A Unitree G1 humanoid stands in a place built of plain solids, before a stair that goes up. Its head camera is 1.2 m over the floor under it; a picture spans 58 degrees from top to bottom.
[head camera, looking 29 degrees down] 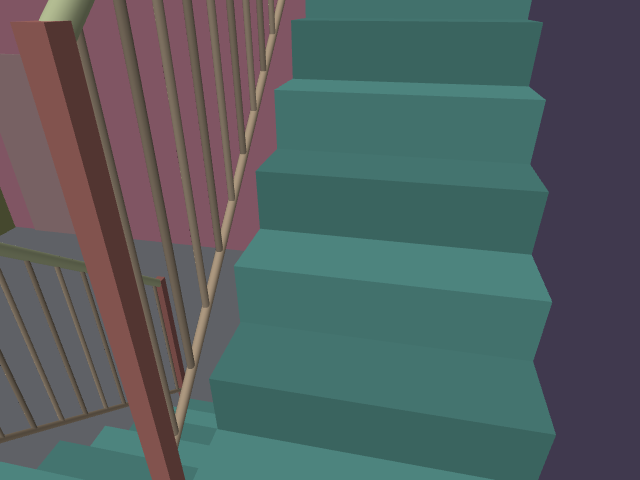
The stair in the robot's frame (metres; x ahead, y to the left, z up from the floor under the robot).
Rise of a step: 0.19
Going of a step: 0.22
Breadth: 0.80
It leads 11 degrees to the right of straight ahead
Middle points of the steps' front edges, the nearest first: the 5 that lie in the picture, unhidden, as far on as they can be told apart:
0.69 -0.11 0.38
0.91 -0.16 0.57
1.13 -0.20 0.76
1.35 -0.25 0.95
1.56 -0.29 1.14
